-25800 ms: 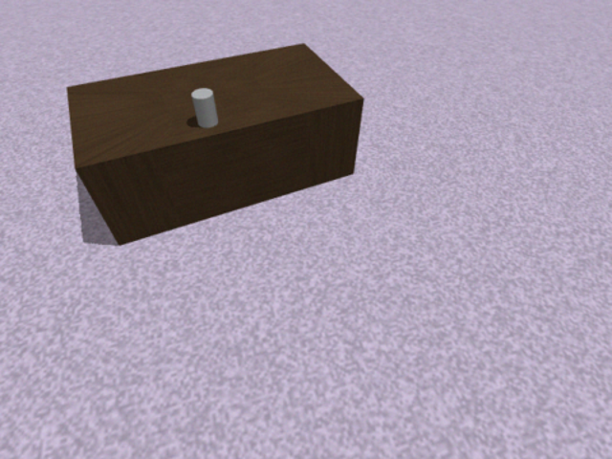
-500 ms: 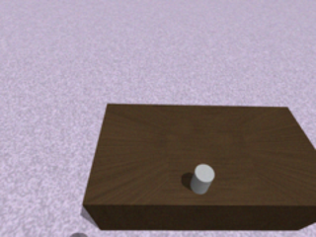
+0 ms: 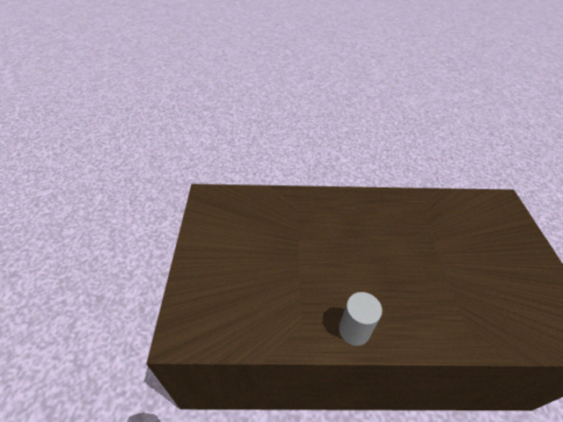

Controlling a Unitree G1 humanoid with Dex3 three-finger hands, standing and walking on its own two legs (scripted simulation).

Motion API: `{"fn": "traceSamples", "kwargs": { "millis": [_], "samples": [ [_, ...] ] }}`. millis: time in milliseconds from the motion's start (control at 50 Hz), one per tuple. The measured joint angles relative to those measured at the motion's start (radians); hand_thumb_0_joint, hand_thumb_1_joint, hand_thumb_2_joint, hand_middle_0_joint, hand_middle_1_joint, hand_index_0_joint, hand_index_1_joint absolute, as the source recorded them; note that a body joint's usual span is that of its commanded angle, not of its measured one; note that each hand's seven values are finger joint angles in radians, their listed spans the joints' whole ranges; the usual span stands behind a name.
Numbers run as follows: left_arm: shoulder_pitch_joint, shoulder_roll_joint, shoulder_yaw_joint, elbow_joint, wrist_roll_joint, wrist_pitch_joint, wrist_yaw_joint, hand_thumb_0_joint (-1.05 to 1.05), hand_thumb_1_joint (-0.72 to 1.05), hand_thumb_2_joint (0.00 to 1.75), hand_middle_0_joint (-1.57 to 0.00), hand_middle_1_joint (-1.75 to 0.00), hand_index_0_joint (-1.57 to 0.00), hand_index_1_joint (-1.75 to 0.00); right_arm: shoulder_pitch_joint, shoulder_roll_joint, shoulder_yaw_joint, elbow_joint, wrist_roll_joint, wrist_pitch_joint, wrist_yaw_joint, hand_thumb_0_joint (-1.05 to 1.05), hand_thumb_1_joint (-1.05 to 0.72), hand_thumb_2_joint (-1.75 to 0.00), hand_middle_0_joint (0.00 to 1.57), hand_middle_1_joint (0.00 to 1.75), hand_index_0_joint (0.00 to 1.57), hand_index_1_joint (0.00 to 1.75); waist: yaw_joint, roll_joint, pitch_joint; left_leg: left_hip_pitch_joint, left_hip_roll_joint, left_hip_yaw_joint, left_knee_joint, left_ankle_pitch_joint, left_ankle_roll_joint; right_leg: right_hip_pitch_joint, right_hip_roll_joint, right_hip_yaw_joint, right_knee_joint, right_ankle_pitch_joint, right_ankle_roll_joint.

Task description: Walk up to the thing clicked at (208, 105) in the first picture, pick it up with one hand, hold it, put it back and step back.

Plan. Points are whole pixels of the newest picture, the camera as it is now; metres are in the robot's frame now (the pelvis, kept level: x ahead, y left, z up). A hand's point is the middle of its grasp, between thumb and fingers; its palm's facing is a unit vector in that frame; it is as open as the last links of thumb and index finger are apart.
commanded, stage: stand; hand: right
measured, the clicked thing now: (359, 319) +0.42 -0.19 -0.30
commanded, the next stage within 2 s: step back in 2.00 s
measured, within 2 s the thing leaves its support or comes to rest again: neither
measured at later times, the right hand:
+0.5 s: hand out of the picture +0.07 -0.25 -0.16, palm faces -0.04 +0.94 -0.34, open 7.4 cm
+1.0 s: hand out of the picture +0.07 -0.26 -0.16, palm faces -0.04 +0.94 -0.34, open 7.4 cm
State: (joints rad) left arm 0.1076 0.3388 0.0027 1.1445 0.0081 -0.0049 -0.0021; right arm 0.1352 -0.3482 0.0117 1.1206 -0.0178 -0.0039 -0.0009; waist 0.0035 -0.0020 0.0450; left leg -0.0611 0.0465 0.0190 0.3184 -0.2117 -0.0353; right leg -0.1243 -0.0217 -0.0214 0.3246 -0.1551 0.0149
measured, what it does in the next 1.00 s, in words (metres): stands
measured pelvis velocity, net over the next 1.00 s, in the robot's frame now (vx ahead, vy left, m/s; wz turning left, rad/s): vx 0.01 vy -0.01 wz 0.00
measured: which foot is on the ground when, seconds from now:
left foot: down 0.00-1.00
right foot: down 0.00-1.00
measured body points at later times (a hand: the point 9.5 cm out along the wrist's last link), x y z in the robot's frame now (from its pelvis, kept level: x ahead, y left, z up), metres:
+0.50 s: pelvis +0.00 +0.00 +0.00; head +0.01 +0.00 +0.45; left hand +0.07 +0.30 -0.13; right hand +0.07 -0.30 -0.13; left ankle -0.02 +0.14 -0.75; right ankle +0.02 -0.13 -0.75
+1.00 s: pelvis +0.01 -0.01 +0.00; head +0.01 -0.01 +0.45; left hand +0.08 +0.29 -0.13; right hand +0.08 -0.31 -0.14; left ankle -0.02 +0.14 -0.75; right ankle +0.02 -0.13 -0.75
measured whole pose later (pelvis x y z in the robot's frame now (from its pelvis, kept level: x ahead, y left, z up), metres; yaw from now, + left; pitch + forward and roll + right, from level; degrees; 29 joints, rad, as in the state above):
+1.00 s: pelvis +0.01 -0.01 +0.00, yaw +0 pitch -2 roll +0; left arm 0.11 0.34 0.00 1.14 0.00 -0.01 -0.01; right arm 0.13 -0.35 0.01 1.12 -0.02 -0.01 0.00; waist 0.00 0.01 0.05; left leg -0.06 0.05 0.02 0.30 -0.21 -0.04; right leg -0.13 -0.02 -0.02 0.33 -0.17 0.01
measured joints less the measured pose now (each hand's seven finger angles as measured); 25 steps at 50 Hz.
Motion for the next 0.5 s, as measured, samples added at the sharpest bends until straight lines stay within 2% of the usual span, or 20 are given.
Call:
{"fn": "traceSamples", "kwargs": {
  "millis": [160, 500],
  "samples": [
    [0.001, 0.001, 0.0, -0.002, 0.0, -0.002, -0.001, 0.0, 0.91, 0.9, -0.2, -0.3, -0.2, -0.3, 0.001, -0.002, -0.002, 0.002, -0.001, 0.0, 0.002, 0.0, -0.87, -0.89, 0.2, 0.3, 0.2, 0.3, 0.0, 0.002, 0.001, -0.001, 0.001, -0.001, 0.0, 0.0, -0.001, -0.001, 0.001, -0.001, 0.001, -0.001, -0.001],
    [0.001, 0.003, -0.001, -0.006, -0.002, -0.003, -0.002, 0.0, 0.91, 0.9, -0.2, -0.3, -0.2, -0.3, -0.001, -0.002, -0.004, 0.001, 0.0, -0.002, 0.004, 0.0, -0.9, -0.9, 0.2, 0.3, 0.2, 0.3, 0.0, 0.006, 0.002, 0.003, 0.001, -0.002, -0.008, 0.003, -0.003, -0.002, 0.001, -0.002, 0.004, -0.005, -0.004]
  ]
}}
